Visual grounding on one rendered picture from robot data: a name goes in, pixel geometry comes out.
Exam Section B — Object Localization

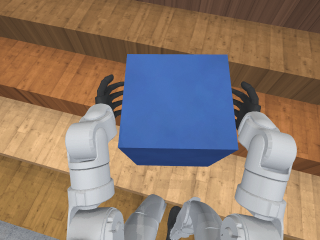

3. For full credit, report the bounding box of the robot left hand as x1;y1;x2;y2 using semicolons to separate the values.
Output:
95;74;125;118

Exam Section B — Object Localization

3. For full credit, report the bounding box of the left robot upper arm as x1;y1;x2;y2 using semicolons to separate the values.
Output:
67;207;125;240

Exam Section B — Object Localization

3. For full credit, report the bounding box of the robot right hand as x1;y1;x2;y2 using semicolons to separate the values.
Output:
231;81;261;130

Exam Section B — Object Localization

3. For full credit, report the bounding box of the right robot foot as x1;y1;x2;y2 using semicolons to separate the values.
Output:
166;206;181;240

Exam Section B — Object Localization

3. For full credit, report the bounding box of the carton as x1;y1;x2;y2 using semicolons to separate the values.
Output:
118;54;239;167

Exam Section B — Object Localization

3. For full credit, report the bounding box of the robot right forearm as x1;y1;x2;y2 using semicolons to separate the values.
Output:
234;111;297;240

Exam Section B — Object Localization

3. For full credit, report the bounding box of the robot right thigh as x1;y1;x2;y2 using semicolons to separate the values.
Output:
181;200;223;240

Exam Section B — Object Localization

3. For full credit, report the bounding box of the robot left forearm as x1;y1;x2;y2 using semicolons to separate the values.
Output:
65;103;117;240

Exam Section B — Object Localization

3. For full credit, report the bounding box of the right robot upper arm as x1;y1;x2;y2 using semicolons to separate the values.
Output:
220;213;281;240

